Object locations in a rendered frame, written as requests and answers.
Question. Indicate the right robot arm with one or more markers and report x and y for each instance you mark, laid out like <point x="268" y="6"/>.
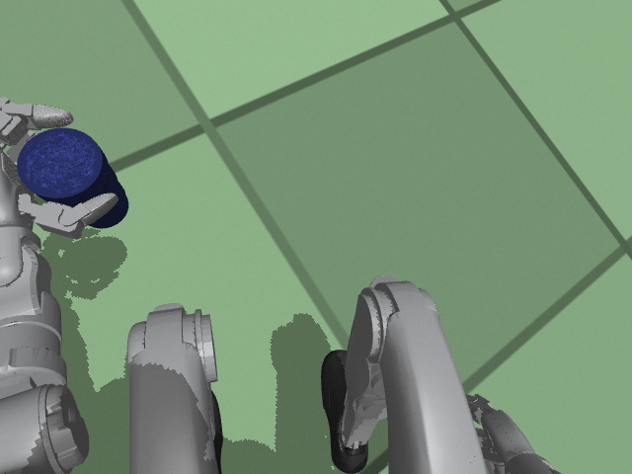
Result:
<point x="529" y="463"/>

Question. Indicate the cup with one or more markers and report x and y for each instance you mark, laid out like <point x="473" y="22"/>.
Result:
<point x="67" y="166"/>

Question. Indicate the left robot hand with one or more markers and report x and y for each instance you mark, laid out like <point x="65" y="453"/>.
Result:
<point x="17" y="202"/>

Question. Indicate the left robot arm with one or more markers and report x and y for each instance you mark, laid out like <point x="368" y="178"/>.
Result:
<point x="41" y="430"/>

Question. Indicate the right robot foot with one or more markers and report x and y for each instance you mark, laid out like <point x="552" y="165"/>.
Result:
<point x="334" y="389"/>

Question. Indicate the right robot hand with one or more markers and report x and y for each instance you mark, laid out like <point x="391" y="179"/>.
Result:
<point x="500" y="438"/>

